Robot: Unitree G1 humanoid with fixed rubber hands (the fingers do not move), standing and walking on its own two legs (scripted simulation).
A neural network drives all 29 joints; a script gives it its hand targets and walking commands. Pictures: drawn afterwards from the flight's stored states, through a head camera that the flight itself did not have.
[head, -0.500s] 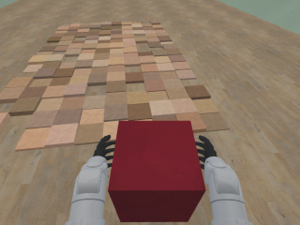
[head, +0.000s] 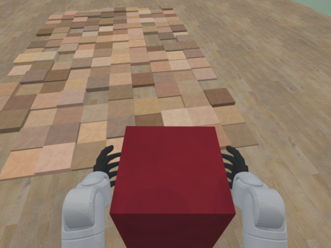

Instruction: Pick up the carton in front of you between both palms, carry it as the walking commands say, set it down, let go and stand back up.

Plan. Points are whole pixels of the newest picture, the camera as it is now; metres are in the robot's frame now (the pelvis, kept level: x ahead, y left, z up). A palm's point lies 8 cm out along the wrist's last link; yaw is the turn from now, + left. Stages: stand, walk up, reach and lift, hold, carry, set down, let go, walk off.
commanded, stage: carry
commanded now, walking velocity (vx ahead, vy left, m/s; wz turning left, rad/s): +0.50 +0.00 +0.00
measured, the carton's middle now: (169, 190) +0.27 +0.00 +0.01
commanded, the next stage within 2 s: none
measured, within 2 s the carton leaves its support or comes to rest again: neither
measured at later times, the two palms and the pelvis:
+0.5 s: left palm (128, 91) +0.57 +0.13 +0.10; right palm (218, 88) +0.58 -0.17 +0.09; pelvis +0.31 -0.04 +0.00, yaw +2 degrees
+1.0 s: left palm (130, 35) +0.93 +0.15 +0.13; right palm (198, 33) +0.93 -0.14 +0.14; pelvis +0.64 +0.00 +0.00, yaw +0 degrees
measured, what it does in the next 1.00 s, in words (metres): walks ahead: right foot, then left foot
